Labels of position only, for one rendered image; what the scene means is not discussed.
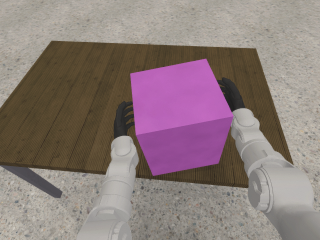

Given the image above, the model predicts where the right robot upper arm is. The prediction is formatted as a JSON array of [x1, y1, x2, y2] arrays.
[[247, 167, 320, 240]]

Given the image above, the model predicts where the robot left hand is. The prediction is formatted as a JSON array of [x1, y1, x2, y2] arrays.
[[113, 101, 135, 139]]

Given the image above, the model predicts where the table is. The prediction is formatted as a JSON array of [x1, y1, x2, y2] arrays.
[[0, 40, 294, 198]]

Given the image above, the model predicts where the left robot upper arm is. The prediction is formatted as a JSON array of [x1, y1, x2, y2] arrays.
[[76, 219, 132, 240]]

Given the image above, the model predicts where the carton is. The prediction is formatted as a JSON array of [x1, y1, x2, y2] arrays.
[[130, 59, 234, 176]]

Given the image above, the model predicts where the robot right forearm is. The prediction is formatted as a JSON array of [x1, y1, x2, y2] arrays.
[[231, 108, 314, 206]]

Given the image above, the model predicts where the robot left forearm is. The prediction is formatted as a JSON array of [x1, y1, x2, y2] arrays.
[[76, 135, 139, 240]]

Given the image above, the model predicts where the robot right hand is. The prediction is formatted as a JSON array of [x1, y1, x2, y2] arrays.
[[216, 77, 246, 112]]

